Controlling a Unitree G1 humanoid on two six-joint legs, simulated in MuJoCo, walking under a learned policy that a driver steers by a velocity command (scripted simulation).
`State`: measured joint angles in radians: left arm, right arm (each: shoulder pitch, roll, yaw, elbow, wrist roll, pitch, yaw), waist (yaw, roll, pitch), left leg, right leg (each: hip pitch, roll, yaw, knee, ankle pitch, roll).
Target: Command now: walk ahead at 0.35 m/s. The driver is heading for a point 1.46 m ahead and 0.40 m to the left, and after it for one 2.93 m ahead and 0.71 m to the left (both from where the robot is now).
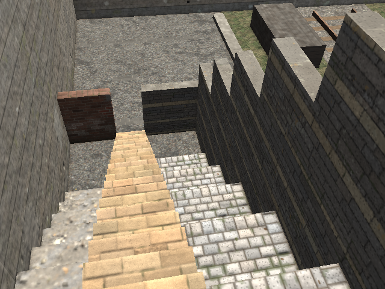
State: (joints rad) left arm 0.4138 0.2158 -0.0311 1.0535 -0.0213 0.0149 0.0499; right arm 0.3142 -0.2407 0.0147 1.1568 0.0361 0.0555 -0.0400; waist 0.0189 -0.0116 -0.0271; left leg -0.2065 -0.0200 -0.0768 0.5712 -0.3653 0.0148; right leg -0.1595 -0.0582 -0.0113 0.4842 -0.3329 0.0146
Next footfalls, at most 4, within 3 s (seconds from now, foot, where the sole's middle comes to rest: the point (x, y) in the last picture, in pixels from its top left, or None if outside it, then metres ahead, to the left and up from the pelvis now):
0.28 right None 0.06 -0.08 -0.77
0.82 left None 0.53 0.19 -1.15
1.12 right None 0.43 -0.09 -1.03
1.40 right None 0.59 -0.04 -1.15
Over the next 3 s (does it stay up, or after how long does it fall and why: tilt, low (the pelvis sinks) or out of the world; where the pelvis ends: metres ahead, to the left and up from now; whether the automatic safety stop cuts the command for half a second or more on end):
stays up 1.05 0.32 -0.83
